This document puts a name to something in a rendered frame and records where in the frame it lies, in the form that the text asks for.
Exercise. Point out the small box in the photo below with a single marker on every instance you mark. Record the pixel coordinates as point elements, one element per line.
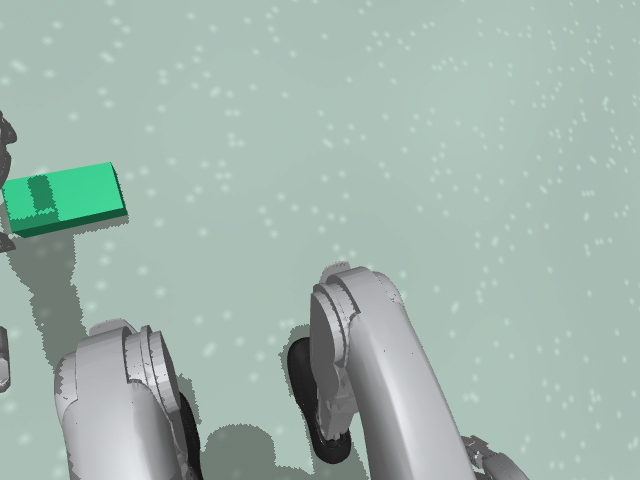
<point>64,199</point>

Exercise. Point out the right robot hand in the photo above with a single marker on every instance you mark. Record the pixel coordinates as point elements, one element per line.
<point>496,466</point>

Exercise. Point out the left robot foot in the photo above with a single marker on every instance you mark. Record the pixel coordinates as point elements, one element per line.
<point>192,438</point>

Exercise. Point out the right robot foot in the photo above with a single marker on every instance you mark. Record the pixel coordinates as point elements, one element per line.
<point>305,393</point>

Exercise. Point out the left robot hand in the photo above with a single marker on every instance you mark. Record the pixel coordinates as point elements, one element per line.
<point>7,136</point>

